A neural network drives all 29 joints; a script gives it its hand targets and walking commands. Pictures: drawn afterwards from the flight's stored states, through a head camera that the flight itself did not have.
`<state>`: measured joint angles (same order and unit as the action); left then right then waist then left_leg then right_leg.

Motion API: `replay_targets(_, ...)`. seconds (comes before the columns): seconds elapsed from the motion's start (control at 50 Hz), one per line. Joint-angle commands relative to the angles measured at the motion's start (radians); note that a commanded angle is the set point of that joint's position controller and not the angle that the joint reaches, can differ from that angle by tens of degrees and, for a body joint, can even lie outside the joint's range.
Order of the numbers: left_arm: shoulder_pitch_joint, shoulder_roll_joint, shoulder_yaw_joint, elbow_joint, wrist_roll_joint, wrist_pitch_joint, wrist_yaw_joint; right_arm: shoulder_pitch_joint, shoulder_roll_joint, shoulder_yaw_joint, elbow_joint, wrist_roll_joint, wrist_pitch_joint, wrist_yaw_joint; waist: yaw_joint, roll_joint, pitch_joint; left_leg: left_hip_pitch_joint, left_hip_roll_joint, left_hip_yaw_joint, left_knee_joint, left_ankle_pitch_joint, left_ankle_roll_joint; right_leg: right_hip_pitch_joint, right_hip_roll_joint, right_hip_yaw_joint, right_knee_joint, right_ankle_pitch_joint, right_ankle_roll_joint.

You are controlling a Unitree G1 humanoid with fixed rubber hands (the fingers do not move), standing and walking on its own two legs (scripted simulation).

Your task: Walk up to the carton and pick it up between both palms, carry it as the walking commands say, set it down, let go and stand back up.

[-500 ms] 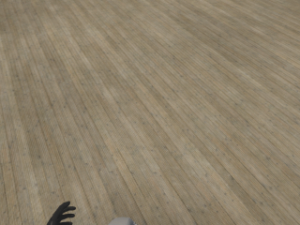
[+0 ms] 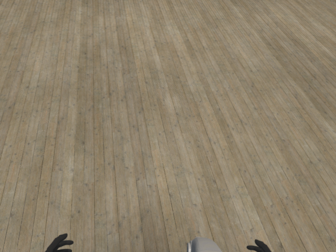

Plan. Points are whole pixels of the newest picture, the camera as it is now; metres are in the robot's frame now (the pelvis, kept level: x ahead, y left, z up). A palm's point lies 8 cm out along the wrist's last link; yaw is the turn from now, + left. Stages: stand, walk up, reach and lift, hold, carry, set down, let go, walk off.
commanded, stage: walk up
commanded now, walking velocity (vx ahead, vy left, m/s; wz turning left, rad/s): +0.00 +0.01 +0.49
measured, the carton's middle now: out of the picture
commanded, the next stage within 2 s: none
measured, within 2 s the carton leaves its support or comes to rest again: neither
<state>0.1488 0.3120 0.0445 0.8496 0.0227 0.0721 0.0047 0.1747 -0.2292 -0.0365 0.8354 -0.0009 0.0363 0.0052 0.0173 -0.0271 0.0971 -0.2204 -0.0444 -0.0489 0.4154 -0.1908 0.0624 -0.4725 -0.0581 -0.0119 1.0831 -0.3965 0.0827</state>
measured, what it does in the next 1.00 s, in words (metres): steps on the spot, turning left: right foot, then left foot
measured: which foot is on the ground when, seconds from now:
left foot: down 0.00-0.28, up 0.30-0.68, down 0.70-1.00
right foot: up 0.00-0.26, down 0.28-0.72, up 0.74-1.00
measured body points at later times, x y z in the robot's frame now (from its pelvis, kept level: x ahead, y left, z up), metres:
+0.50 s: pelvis +0.01 -0.05 +0.00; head +0.05 -0.08 +0.45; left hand +0.04 +0.23 -0.11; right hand +0.14 -0.30 -0.16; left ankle -0.04 +0.09 -0.67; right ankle +0.02 -0.16 -0.75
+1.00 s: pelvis -0.01 -0.02 +0.00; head +0.01 +0.01 +0.44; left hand -0.08 +0.28 -0.14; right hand +0.20 -0.21 -0.13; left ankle -0.05 +0.08 -0.75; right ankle +0.06 -0.17 -0.69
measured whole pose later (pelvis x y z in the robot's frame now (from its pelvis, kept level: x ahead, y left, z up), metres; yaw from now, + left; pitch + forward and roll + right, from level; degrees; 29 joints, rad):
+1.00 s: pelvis -0.01 -0.02 +0.00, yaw +30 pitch +0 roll -1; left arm 0.17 0.32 0.04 0.86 0.00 0.08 0.02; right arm 0.22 -0.25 -0.07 0.85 0.01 0.02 -0.01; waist 0.02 -0.01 0.08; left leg -0.24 -0.04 -0.07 0.45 -0.22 0.03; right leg -0.41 -0.06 0.03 0.90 -0.39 0.09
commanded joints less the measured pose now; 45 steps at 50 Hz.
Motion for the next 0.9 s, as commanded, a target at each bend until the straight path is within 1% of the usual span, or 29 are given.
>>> replay_targets(0.0, -0.028, 0.082, 0.017, -0.091, -0.004, -0.016, 0.005, 0.070, -0.217, -0.065, -0.051, -0.003, -0.015, -0.019, -0.041, 0.207, -0.147, 0.176, 0.269, -0.228, -0.070, 0.441, 0.104, -0.067, 0.011, 0.015, -0.119, 0.042, 0.008)
replay_targets(0.14, -0.086, 0.066, 0.018, -0.129, -0.024, -0.015, 0.017, 0.101, -0.244, -0.071, -0.039, -0.021, 0.001, -0.011, -0.068, 0.174, -0.151, 0.015, 0.259, -0.364, -0.094, 0.256, 0.102, 0.122, 0.041, 0.031, -0.368, -0.024, -0.032)
replay_targets(0.18, -0.019, 0.052, 0.014, -0.099, -0.028, -0.020, 0.023, 0.082, -0.221, -0.071, -0.038, -0.023, 0.005, -0.015, -0.040, 0.187, -0.127, -0.083, 0.213, -0.312, -0.088, 0.216, 0.059, 0.205, 0.051, -0.001, -0.445, -0.001, -0.042)
replay_targets(0.2, 0.031, 0.060, 0.018, -0.100, -0.031, -0.029, 0.032, 0.046, -0.211, -0.074, -0.047, -0.018, 0.008, -0.020, 0.011, 0.138, -0.172, -0.122, 0.208, -0.338, -0.083, 0.179, 0.029, 0.315, 0.028, 0.015, -0.588, 0.024, -0.065)
replay_targets(0.22, 0.104, 0.077, 0.031, -0.067, -0.035, -0.042, 0.029, 0.039, -0.214, -0.074, -0.055, -0.017, 0.003, -0.018, 0.038, 0.091, -0.206, -0.205, 0.178, -0.318, -0.012, 0.121, -0.010, 0.480, -0.013, 0.045, -0.706, 0.134, -0.074)
replay_targets(0.24, 0.153, 0.138, 0.053, -0.050, -0.030, -0.053, 0.039, 0.067, -0.168, -0.064, -0.062, -0.014, -0.004, -0.021, 0.060, -0.016, -0.195, -0.333, 0.078, -0.235, 0.137, 0.006, -0.070, 0.590, -0.179, 0.180, -0.825, 0.165, -0.107)
replay_targets(0.26, 0.143, 0.197, 0.052, -0.064, -0.020, -0.047, 0.041, 0.043, -0.101, -0.052, -0.052, -0.015, -0.001, -0.029, 0.043, -0.162, -0.147, -0.413, -0.044, -0.072, 0.347, -0.286, -0.119, 0.544, -0.379, 0.334, -0.813, 0.320, -0.158)
replay_targets(0.28, 0.091, 0.209, 0.045, -0.087, -0.025, -0.045, 0.039, 0.072, -0.107, -0.056, -0.091, -0.019, 0.002, -0.030, 0.018, -0.074, -0.166, -0.385, -0.003, -0.067, 0.453, -0.348, -0.127, 0.389, -0.465, 0.363, -0.851, 0.253, -0.227)
replay_targets(0.32, -0.004, 0.132, 0.032, -0.102, -0.021, -0.048, 0.036, 0.082, -0.138, -0.061, -0.048, -0.017, 0.014, -0.011, -0.041, -0.102, -0.087, -0.310, 0.025, -0.063, 0.618, -0.231, -0.123, 0.246, -0.338, 0.264, -0.840, 0.314, -0.230)
replay_targets(0.34, -0.002, 0.085, 0.019, -0.107, -0.019, -0.053, 0.039, 0.104, -0.113, -0.066, -0.042, -0.013, 0.018, -0.006, -0.037, -0.136, -0.052, -0.305, 0.034, -0.034, 0.679, -0.188, -0.141, 0.222, -0.299, 0.160, -0.815, 0.417, -0.219)
replay_targets(0.36, -0.021, 0.069, 0.016, -0.119, -0.018, -0.055, 0.038, 0.136, -0.122, -0.066, -0.033, -0.014, 0.021, 0.009, -0.054, -0.078, -0.101, -0.299, 0.041, -0.027, 0.724, -0.148, -0.142, 0.247, -0.248, 0.080, -0.776, 0.414, -0.196)
replay_targets(0.38, -0.032, 0.053, 0.015, -0.123, -0.021, -0.057, 0.034, 0.148, -0.115, -0.066, -0.013, -0.012, 0.019, 0.019, -0.059, -0.184, -0.066, -0.310, 0.038, 0.012, 0.731, -0.130, -0.152, 0.221, -0.232, 0.004, -0.789, 0.448, -0.198)
replay_targets(0.4, -0.009, 0.056, 0.023, -0.126, -0.018, -0.060, 0.035, 0.137, -0.106, -0.058, -0.040, -0.006, 0.017, 0.021, -0.043, -0.156, -0.051, -0.326, 0.051, 0.034, 0.667, -0.106, -0.160, 0.247, -0.217, -0.023, -0.794, 0.475, -0.188)
replay_targets(0.48, 0.062, 0.065, 0.038, -0.095, 0.002, -0.072, 0.031, 0.040, -0.067, -0.035, -0.061, 0.007, 0.029, 0.027, -0.001, -0.139, -0.126, -0.279, 0.078, 0.050, 0.512, -0.161, -0.161, 0.376, -0.246, -0.032, -0.753, 0.596, -0.217)
replay_targets(0.5, 0.055, 0.075, 0.044, -0.107, -0.007, -0.074, 0.027, 0.035, -0.066, -0.029, -0.066, 0.010, 0.022, 0.029, 0.002, -0.178, -0.104, -0.300, 0.062, 0.069, 0.440, -0.154, -0.163, 0.434, -0.240, -0.052, -0.704, 0.750, -0.224)
replay_targets(0.54, 0.105, 0.111, 0.052, -0.092, 0.000, -0.068, 0.023, -0.046, -0.081, -0.021, -0.089, 0.019, 0.019, 0.026, 0.023, -0.141, -0.096, -0.228, 0.090, 0.069, 0.325, -0.232, -0.138, 0.399, -0.280, -0.036, -0.669, 0.896, -0.234)
replay_targets(0.58, 0.130, 0.127, 0.063, -0.075, 0.001, -0.061, 0.020, -0.044, -0.088, -0.016, -0.086, 0.026, 0.018, 0.029, 0.027, -0.223, -0.141, -0.184, 0.057, 0.118, 0.276, -0.231, -0.121, 0.426, -0.277, -0.071, -0.632, 0.807, -0.209)
replay_targets(0.62, 0.101, 0.120, 0.068, -0.086, 0.002, -0.057, 0.014, -0.020, -0.101, -0.028, -0.097, 0.024, 0.006, 0.030, 0.001, -0.156, -0.145, -0.130, 0.057, 0.120, 0.199, -0.200, -0.103, 0.384, -0.309, -0.044, -0.617, 0.664, -0.195)
replay_targets(0.66, 0.078, 0.123, 0.067, -0.085, -0.007, -0.048, 0.010, 0.002, -0.127, -0.034, -0.091, 0.013, -0.013, 0.020, -0.034, -0.070, -0.185, 0.027, 0.068, 0.080, -0.005, -0.034, -0.073, 0.318, -0.263, -0.087, -0.490, 0.527, -0.120)
replay_targets(0.68, 0.072, 0.086, 0.056, -0.099, -0.010, -0.051, 0.010, 0.074, -0.160, -0.052, -0.082, -0.005, -0.023, 0.019, -0.062, -0.002, -0.237, 0.202, 0.173, -0.050, -0.025, 0.157, -0.035, 0.162, -0.184, -0.115, -0.328, 0.239, -0.083)
replay_targets(0.7, 0.057, 0.041, 0.036, -0.119, 0.005, -0.047, 0.003, 0.117, -0.267, -0.079, -0.071, -0.014, -0.024, 0.009, -0.075, 0.249, -0.224, 0.292, 0.378, -0.341, -0.046, 0.492, 0.029, -0.049, -0.050, -0.136, -0.125, -0.193, -0.024)
replay_targets(0.72, 0.001, 0.043, 0.039, -0.166, -0.006, -0.035, 0.011, 0.213, -0.317, -0.093, -0.052, -0.010, -0.030, 0.001, -0.130, 0.321, -0.235, 0.237, 0.487, -0.458, -0.024, 0.657, 0.167, -0.083, 0.000, -0.021, 0.019, -0.280, -0.012)
replay_targets(0.74, 0.008, 0.063, 0.027, -0.119, -0.017, -0.024, 0.021, 0.171, -0.258, -0.100, -0.030, 0.001, -0.023, -0.013, -0.093, 0.244, -0.218, 0.177, 0.446, -0.381, -0.073, 0.479, 0.190, -0.081, -0.044, 0.060, 0.066, -0.199, 0.002)
replay_targets(0.76, 0.037, 0.087, 0.028, -0.087, -0.027, -0.025, 0.010, 0.100, -0.213, -0.088, -0.040, 0.014, -0.019, -0.024, -0.050, 0.164, -0.196, 0.194, 0.377, -0.249, -0.068, 0.404, 0.138, -0.095, -0.045, 0.068, 0.060, -0.126, 0.010)
replay_targets(0.78, 0.084, 0.081, 0.015, -0.069, -0.019, -0.029, 0.015, 0.051, -0.191, -0.075, -0.056, 0.020, -0.022, -0.030, -0.025, 0.232, -0.186, 0.241, 0.313, -0.191, -0.049, 0.424, 0.097, -0.116, -0.044, 0.068, 0.032, -0.060, 0.007)
replay_targets(0.82, 0.055, 0.074, 0.019, -0.059, -0.017, -0.032, 0.015, 0.051, -0.161, -0.078, -0.057, 0.021, -0.034, -0.029, -0.013, 0.205, -0.151, 0.148, 0.253, -0.138, -0.023, 0.606, 0.081, -0.046, -0.028, 0.039, -0.005, 0.018, 0.008)
replay_targets(0.84, 0.052, 0.085, 0.028, -0.057, -0.019, -0.023, 0.011, 0.066, -0.175, -0.080, -0.047, 0.014, -0.034, -0.027, -0.013, 0.177, -0.142, 0.120, 0.256, -0.131, -0.023, 0.577, 0.079, -0.013, -0.019, 0.040, -0.014, 0.015, 0.016)
replay_targets(0.86, 0.050, 0.089, 0.023, -0.048, -0.017, -0.017, 0.013, 0.051, -0.185, -0.080, -0.054, 0.021, -0.030, -0.026, -0.009, 0.229, -0.129, 0.141, 0.265, -0.155, -0.050, 0.445, 0.087, -0.014, -0.013, 0.041, -0.061, 0.009, 0.016)
replay_targets(0.88, -0.001, 0.104, 0.027, -0.060, -0.017, -0.009, 0.016, 0.079, -0.194, -0.079, -0.041, 0.015, -0.032, -0.030, -0.025, 0.181, -0.118, 0.107, 0.275, -0.205, -0.077, 0.398, 0.092, -0.013, -0.003, 0.057, -0.048, 0.001, 0.014)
